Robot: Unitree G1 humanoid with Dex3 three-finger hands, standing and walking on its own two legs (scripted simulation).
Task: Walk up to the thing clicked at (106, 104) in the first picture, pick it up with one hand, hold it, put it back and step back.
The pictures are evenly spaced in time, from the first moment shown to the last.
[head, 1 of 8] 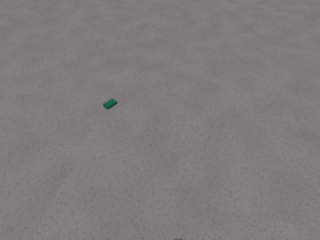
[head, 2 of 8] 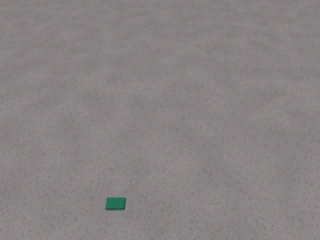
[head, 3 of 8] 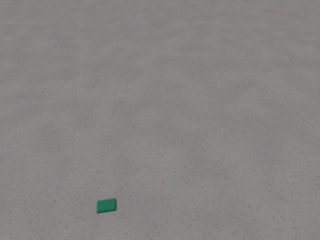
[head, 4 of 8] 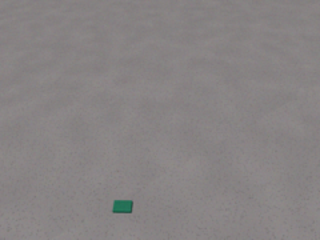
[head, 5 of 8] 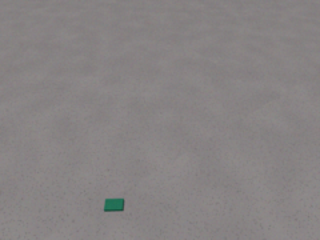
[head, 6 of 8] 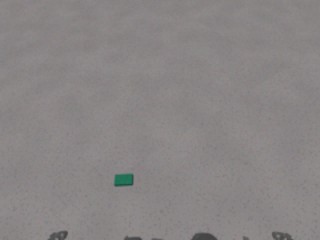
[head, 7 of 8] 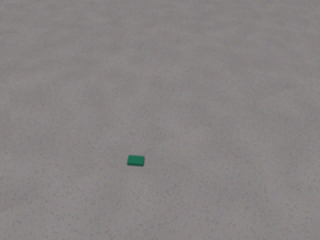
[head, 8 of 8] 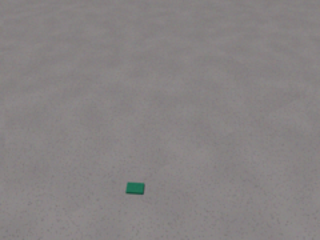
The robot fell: no
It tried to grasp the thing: no
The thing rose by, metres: 0.00
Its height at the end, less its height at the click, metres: +0.00
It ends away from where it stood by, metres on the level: 0.00
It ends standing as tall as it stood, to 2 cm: yes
